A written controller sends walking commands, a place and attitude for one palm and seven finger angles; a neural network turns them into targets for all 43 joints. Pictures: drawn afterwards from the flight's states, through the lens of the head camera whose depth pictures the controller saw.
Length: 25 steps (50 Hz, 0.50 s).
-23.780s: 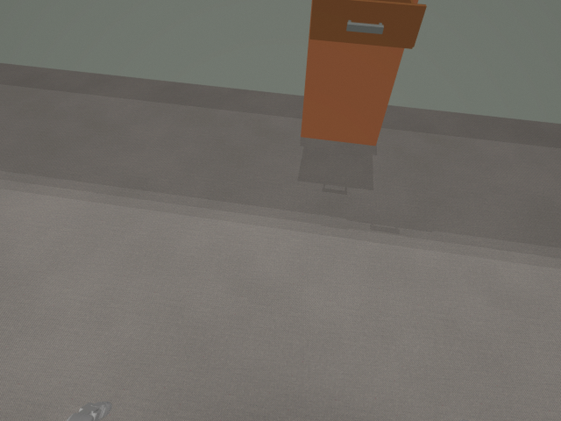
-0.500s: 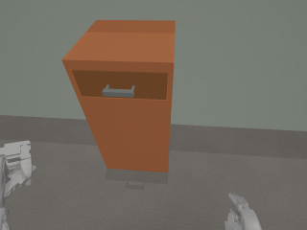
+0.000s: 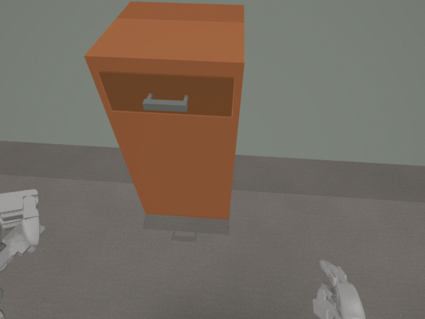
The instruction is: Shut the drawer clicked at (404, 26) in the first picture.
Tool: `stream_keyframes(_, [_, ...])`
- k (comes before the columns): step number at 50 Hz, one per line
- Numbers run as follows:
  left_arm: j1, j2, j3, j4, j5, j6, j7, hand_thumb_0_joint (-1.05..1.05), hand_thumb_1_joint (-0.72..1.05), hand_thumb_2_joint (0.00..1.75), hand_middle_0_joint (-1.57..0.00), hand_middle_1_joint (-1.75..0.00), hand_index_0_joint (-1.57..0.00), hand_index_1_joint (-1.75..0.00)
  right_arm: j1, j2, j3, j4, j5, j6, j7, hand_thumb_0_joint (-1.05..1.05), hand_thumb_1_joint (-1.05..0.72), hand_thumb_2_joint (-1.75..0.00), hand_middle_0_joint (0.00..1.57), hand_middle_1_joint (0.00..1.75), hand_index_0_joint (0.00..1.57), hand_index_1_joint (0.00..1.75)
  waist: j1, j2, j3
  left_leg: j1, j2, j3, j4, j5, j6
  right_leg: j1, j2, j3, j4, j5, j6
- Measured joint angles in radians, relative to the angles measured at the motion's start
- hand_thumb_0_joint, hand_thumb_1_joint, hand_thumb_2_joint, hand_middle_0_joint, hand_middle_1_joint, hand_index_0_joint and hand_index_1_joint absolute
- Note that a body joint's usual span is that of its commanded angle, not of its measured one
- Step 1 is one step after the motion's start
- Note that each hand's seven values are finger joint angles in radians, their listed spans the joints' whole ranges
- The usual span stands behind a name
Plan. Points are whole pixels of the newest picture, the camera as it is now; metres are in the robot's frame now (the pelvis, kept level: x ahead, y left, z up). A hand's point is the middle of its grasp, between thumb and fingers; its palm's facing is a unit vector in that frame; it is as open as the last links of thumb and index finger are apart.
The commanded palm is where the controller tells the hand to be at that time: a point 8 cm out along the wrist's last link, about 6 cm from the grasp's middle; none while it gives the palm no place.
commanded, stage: step back with the hand held close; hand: left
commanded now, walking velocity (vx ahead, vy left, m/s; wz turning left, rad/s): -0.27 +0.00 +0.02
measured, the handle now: (166, 101) +0.69 +0.19 +0.01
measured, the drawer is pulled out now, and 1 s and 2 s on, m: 0.00 0.00 0.00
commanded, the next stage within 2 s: stop stepping back and stand still in 0.96 s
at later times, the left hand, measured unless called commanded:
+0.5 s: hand (36, 254) +0.16 +0.22 +0.17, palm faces +0.36 -0.79 -0.50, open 3.2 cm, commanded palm +0.08 +0.28 +0.19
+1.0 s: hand (6, 315) +0.10 +0.22 +0.18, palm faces +0.25 -0.81 -0.53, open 3.2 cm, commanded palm +0.03 +0.27 +0.19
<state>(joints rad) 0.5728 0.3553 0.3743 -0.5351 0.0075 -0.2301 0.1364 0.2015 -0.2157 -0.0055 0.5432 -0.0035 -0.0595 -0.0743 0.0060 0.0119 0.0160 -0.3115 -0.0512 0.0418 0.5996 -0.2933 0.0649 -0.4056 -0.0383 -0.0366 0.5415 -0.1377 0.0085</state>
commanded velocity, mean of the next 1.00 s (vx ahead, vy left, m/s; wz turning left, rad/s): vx -0.39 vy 0.00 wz -0.02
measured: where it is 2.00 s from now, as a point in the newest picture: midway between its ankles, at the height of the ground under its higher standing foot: outside the picture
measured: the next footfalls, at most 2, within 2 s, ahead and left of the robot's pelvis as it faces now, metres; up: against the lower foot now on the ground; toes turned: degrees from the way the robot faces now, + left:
right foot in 0.70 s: -0.06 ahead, -0.13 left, +0.00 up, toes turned +6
left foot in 1.32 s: -0.07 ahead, +0.10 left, +0.00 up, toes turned -1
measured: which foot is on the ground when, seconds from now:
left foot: down 0.00-1.00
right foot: down 0.00-0.56, up 0.58-0.68, down 0.70-1.00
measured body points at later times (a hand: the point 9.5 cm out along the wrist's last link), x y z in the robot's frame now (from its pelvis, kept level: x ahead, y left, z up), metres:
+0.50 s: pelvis -0.04 -0.01 -0.01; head +0.00 +0.00 +0.44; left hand +0.14 +0.27 +0.20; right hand +0.15 -0.25 -0.08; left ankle +0.02 +0.08 -0.73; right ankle +0.07 -0.14 -0.73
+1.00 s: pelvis -0.10 -0.01 +0.00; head -0.08 +0.01 +0.45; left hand +0.08 +0.26 +0.21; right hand +0.07 -0.26 -0.06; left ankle +0.01 +0.08 -0.73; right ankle -0.10 -0.14 -0.73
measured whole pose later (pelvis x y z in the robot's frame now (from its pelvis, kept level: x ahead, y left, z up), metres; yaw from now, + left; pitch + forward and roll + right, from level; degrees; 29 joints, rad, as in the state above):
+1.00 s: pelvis -0.10 -0.01 +0.00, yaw +1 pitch +2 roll -3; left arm 0.65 0.49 0.41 -0.61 -0.04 -0.32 0.10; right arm 0.18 -0.21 -0.03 0.58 0.00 -0.08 -0.08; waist -0.05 0.00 0.01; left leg -0.46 0.01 0.02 0.51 -0.08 0.04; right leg -0.28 0.07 0.06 0.53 -0.28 0.00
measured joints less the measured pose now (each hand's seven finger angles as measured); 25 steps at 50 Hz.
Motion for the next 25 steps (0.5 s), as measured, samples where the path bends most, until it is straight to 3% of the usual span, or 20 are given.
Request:
stream_keyframes(6, [0.01,0.012,0.003,-0.034,-0.005,-0.028,0.01,0.01,0.89,0.9,-1.4,-1.6,-1.41,-1.59,0.005,-0.005,-0.001,0.008,-0.006,-0.008,0.002,0.02,-0.9,-0.89,0.2,0.3,0.2,0.3,-0.013,-0.02,0.003,-0.035,0.004,-0.001,0.015,0.008,0.002,-0.022,0.005,0.0,-0.012,0.02,0.002])
stream_keyframes(10, [0.011,0.037,0.023,-0.033,0.013,-0.033,0.011,0.01,0.89,0.9,-1.41,-1.6,-1.41,-1.59,0.032,-0.003,-0.008,0.003,-0.005,-0.018,-0.007,0.02,-0.9,-0.89,0.2,0.3,0.2,0.3,-0.031,-0.028,0.006,-0.039,-0.008,-0.019,0.017,0.014,0.007,-0.022,0.024,0.048,0.052,-0.014,0.016])
stream_keyframes(15, [0.003,0.051,0.06,-0.046,0.013,-0.039,0.002,0.01,0.89,0.9,-1.4,-1.6,-1.41,-1.59,0.03,0.005,-0.011,0.01,-0.009,-0.023,-0.001,0.02,-0.9,-0.89,0.2,0.3,0.2,0.3,-0.023,-0.039,0.021,-0.057,-0.012,-0.029,0.044,0.007,-0.002,-0.028,0.04,0.1,0.076,-0.047,0.018])
stream_keyframes(19, [-0.004,0.037,0.057,-0.059,0.008,-0.042,-0.008,0.01,0.89,0.9,-1.4,-1.6,-1.41,-1.59,-0.007,0.006,-0.012,0.015,-0.013,-0.017,0.008,0.02,-0.9,-0.89,0.2,0.3,0.2,0.3,-0.013,-0.04,0.036,-0.081,-0.005,-0.022,0.063,0.01,-0.011,-0.051,0.047,0.107,0.086,-0.045,0.019])
stream_keyframes(25, [0.006,0.045,0.037,-0.088,-0.002,-0.053,-0.013,0.01,0.89,0.9,-1.4,-1.6,-1.41,-1.59,-0.04,0.003,-0.024,0.003,-0.008,0.002,0.018,0.02,-0.9,-0.89,0.2,0.3,0.2,0.3,-0.031,-0.041,0.032,-0.135,0.001,-0.03,0.085,-0.005,-0.014,-0.082,0.05,0.096,0.06,-0.004,0.013])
